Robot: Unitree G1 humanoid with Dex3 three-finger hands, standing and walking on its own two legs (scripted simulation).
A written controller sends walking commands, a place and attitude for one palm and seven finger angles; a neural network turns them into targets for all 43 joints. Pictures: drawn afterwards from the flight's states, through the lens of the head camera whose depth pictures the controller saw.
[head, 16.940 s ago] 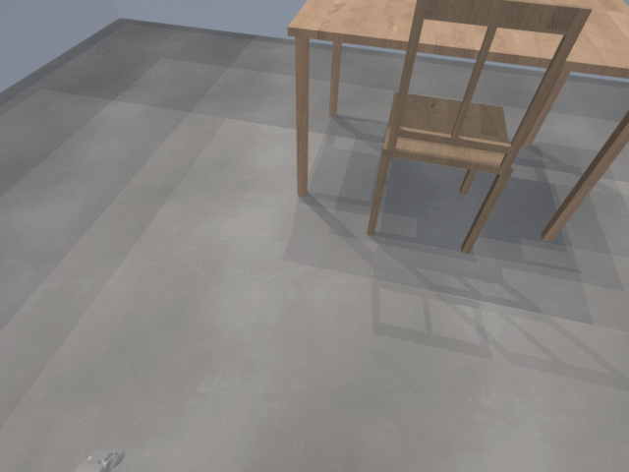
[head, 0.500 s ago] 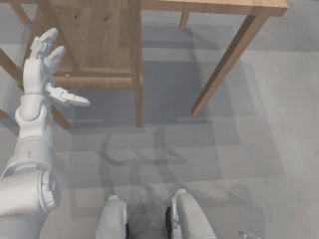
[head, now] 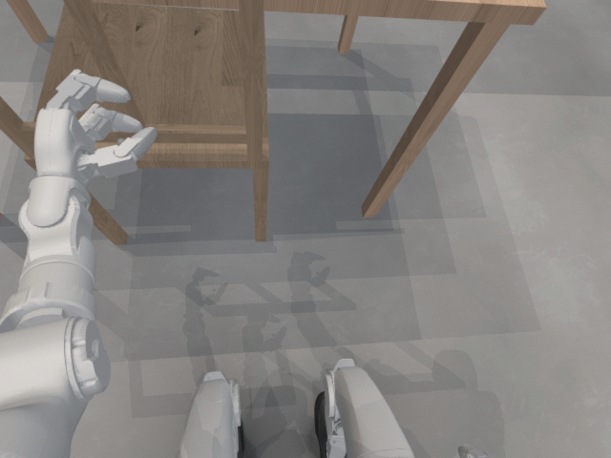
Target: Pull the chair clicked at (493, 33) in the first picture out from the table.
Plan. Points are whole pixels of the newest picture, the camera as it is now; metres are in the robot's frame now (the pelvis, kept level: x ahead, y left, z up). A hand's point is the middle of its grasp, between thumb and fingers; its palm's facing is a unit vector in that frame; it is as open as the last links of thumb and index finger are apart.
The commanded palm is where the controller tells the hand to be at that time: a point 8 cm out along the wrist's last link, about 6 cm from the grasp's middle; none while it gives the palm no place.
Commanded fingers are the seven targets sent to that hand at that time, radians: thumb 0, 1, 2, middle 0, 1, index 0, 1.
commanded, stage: hook a spindle and tug to test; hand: left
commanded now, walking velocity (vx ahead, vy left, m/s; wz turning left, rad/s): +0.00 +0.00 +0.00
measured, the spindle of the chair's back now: (97, 43) +0.63 +0.23 +0.06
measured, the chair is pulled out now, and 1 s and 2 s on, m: -0.10 -0.10 -0.10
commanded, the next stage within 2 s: open the thumb and straighten the fingers in 0.74 s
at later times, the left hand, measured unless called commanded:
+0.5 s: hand (120, 155) +0.48 +0.20 +0.03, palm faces +0.01 -1.00 -0.03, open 4.4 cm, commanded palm +0.45 +0.23 +0.04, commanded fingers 0.00 0.90 0.90 -0.50 -1.45 -0.50 -1.45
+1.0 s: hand (121, 166) +0.46 +0.19 +0.03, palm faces +0.01 -1.00 -0.06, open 5.2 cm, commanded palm +0.44 +0.24 +0.03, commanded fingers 0.00 -0.19 0.38 -0.50 -1.45 -0.50 -1.45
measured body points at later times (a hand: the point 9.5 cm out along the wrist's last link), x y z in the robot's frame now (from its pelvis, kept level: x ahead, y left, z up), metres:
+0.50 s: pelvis +0.00 +0.00 +0.00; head +0.16 +0.03 +0.42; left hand +0.48 +0.25 +0.03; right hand +0.06 -0.26 -0.11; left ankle +0.02 +0.12 -0.61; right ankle +0.04 -0.14 -0.61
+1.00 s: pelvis +0.00 +0.00 +0.01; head +0.15 +0.02 +0.43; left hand +0.46 +0.25 +0.04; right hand +0.08 -0.26 -0.11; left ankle +0.02 +0.12 -0.61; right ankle +0.04 -0.14 -0.61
